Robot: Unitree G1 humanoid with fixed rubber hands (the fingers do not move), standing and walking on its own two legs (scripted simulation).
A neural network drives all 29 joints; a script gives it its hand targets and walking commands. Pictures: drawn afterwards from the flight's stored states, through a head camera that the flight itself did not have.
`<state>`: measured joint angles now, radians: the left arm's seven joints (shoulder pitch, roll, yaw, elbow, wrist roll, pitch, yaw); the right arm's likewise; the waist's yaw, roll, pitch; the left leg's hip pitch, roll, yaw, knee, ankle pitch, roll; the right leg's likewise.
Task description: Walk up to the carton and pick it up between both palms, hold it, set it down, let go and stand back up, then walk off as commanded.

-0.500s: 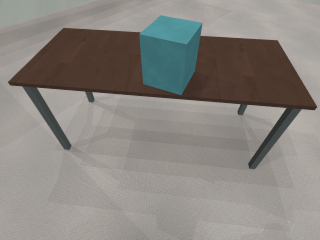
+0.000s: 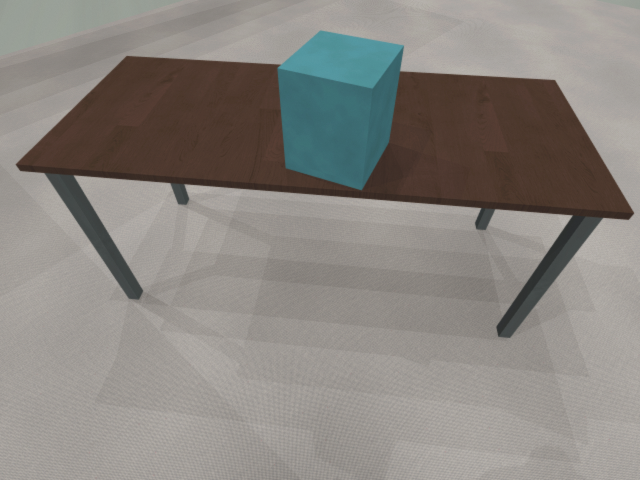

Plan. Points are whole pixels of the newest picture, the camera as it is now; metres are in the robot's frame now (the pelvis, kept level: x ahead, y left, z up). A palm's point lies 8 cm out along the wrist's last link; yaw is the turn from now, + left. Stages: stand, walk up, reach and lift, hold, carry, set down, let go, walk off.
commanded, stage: stand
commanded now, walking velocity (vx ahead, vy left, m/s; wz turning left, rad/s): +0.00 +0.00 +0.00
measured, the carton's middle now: (341, 110) +0.88 -0.06 -0.01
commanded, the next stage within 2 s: none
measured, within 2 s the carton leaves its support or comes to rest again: neither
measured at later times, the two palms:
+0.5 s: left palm out of the picture +0.07 +0.30 -0.12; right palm out of the picture +0.06 -0.31 -0.11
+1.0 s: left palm out of the picture +0.07 +0.30 -0.12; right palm out of the picture +0.06 -0.31 -0.12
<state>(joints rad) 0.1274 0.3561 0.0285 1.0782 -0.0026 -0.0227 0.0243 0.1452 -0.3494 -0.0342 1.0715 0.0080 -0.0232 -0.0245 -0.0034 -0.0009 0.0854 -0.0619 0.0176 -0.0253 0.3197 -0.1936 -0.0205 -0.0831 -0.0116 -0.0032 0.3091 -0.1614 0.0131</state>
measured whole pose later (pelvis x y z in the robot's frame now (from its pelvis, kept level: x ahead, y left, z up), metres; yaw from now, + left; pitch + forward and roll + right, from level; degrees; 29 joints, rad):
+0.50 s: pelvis +0.00 +0.00 +0.00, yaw +0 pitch -4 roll +0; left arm 0.13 0.36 0.03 1.08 0.00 -0.02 0.02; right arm 0.15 -0.35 -0.03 1.07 0.01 -0.02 -0.03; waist 0.00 0.00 0.09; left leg -0.06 0.02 -0.03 0.32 -0.19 -0.02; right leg -0.08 -0.01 0.00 0.31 -0.16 0.01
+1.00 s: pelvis +0.00 -0.01 +0.00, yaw +0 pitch -4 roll +0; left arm 0.13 0.35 0.03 1.08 0.00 -0.02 0.02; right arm 0.15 -0.35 -0.03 1.08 0.01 -0.02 -0.03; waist 0.00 0.00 0.08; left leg -0.06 0.03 -0.03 0.31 -0.19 -0.03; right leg -0.08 0.00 0.00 0.31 -0.16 0.01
